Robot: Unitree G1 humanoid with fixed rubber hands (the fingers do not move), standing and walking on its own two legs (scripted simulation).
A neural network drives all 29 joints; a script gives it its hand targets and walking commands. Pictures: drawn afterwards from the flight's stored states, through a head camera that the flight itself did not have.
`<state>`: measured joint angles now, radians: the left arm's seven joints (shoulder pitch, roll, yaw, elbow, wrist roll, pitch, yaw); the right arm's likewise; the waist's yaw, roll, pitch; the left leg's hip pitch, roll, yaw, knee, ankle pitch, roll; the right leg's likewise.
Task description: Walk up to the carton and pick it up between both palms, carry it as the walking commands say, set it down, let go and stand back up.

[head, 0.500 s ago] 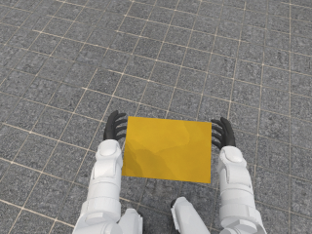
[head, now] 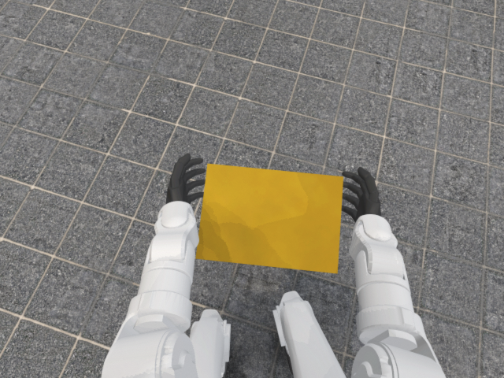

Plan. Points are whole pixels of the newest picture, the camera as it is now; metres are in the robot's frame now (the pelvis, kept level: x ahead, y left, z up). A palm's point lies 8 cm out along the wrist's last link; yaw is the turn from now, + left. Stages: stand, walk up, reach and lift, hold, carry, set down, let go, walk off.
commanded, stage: set down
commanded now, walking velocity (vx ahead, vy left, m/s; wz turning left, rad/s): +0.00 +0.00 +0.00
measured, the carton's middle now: (268, 219) +0.39 -0.07 -0.16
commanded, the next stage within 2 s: none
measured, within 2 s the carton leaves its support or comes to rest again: neither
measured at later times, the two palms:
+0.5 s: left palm (193, 208) +0.43 +0.07 -0.16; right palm (351, 217) +0.37 -0.23 -0.16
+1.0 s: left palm (201, 211) +0.45 +0.07 -0.24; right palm (338, 218) +0.39 -0.23 -0.25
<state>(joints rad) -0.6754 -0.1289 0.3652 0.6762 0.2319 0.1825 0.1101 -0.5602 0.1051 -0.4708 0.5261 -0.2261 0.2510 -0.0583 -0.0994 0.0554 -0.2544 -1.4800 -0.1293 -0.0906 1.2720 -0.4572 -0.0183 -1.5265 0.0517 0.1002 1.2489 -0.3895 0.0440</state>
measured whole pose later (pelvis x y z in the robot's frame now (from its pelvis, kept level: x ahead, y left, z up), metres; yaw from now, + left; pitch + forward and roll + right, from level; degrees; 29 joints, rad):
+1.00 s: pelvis -0.04 +0.00 -0.14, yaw +1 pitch +45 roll +1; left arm -1.01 -0.02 0.35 0.84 0.14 0.16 0.19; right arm -0.90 -0.03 -0.47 0.69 -0.16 0.24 -0.10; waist -0.10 0.07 -0.15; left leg -2.02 -0.19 -0.08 1.79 -0.55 -0.07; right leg -2.07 0.10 0.10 1.76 -0.48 0.07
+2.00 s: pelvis -0.04 +0.00 -0.24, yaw +2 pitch +44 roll +0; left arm -1.26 0.12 0.24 1.00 0.02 0.13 0.21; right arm -1.16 -0.19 -0.40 0.89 -0.08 0.19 -0.04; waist -0.12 0.08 0.11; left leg -2.28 -0.22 -0.07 2.11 -0.60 -0.09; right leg -2.31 0.07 0.06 2.07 -0.52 0.07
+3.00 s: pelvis -0.05 +0.00 -0.26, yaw +2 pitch +39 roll +0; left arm -1.31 0.15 0.21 1.09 0.00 0.09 0.16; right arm -1.21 -0.26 -0.33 1.04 0.01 0.12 -0.04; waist -0.12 0.08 0.22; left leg -2.27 -0.18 -0.04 2.20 -0.61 -0.06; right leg -2.30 0.02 0.03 2.16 -0.54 0.04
